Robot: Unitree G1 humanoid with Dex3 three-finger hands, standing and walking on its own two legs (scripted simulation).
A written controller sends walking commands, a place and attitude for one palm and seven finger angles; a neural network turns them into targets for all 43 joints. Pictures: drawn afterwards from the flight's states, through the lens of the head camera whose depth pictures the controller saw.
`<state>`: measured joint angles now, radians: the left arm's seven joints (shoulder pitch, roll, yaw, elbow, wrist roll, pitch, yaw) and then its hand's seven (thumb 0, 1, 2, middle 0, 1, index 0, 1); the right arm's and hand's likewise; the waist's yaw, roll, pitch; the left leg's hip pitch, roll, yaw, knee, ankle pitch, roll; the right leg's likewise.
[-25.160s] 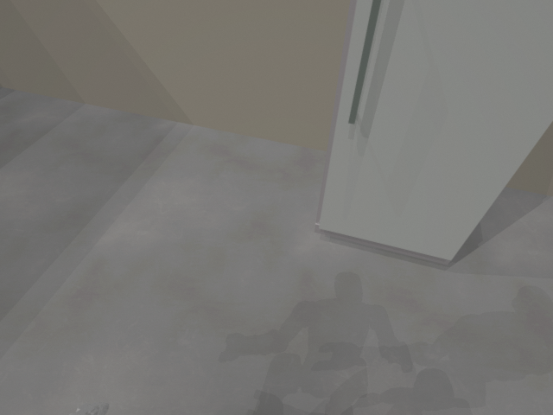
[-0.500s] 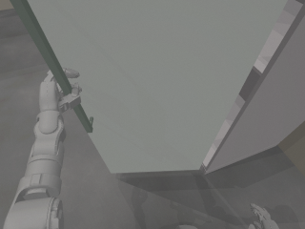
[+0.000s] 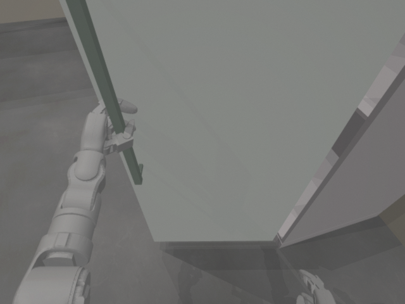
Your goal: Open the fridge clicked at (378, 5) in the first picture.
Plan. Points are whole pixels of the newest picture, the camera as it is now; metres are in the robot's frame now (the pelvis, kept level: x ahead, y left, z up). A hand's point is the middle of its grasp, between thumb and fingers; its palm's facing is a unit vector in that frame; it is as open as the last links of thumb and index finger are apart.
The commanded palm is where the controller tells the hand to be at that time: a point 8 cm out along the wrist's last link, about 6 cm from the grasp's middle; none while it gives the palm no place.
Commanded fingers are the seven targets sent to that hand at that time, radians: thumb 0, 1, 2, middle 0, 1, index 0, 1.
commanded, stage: loosen the grip on the handle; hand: left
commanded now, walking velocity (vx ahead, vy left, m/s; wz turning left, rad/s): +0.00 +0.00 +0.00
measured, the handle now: (118, 110) +0.44 +0.20 +0.15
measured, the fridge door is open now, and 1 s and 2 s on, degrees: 74 72 72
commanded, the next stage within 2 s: slip the hand off the handle in 0.54 s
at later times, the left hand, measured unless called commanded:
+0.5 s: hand (123, 139) +0.41 +0.19 +0.10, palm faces +0.16 -0.97 -0.21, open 13.8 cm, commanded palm +0.37 +0.24 +0.11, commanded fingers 0.00 -0.55 0.20 -0.25 -1.15 -0.25 -1.15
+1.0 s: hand (91, 141) +0.40 +0.26 +0.10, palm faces +0.18 -0.96 -0.20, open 14.6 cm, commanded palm +0.37 +0.29 +0.11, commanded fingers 0.00 -0.55 0.20 -0.25 -1.15 -0.25 -1.15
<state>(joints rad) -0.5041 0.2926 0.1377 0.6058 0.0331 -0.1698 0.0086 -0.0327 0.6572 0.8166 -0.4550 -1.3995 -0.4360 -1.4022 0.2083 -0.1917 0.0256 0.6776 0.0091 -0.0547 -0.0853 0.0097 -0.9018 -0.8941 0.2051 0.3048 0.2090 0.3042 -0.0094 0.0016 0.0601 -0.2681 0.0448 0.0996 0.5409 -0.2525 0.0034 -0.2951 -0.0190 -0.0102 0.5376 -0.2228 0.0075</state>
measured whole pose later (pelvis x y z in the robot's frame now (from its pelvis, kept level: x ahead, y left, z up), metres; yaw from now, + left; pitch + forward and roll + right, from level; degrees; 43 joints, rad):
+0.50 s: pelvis +0.00 -0.01 -0.01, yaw +0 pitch +4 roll +0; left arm -0.50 0.35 0.21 0.71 -0.02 -0.28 -0.01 -0.01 -0.49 0.22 -0.35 -1.26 -0.33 -1.25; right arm 0.31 -0.26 0.01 0.68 0.02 -0.12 -0.06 0.01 -0.90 -0.89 0.20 0.30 0.20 0.30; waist -0.05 -0.02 -0.02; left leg -0.41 0.04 0.06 0.63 -0.28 -0.01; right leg -0.44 -0.01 -0.02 0.64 -0.27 -0.01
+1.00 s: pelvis +0.03 +0.00 -0.01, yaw +2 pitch +6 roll -1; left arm -0.37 0.40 0.28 0.57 -0.09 -0.25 -0.16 -0.02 -0.55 0.20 -0.26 -1.15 -0.26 -1.15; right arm 0.29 -0.26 0.01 0.63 0.03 -0.08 -0.06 0.01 -0.90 -0.89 0.20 0.30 0.21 0.30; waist 0.00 0.00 -0.06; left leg -0.44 0.03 0.04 0.69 -0.36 0.00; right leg -0.44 -0.02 -0.04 0.66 -0.33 0.01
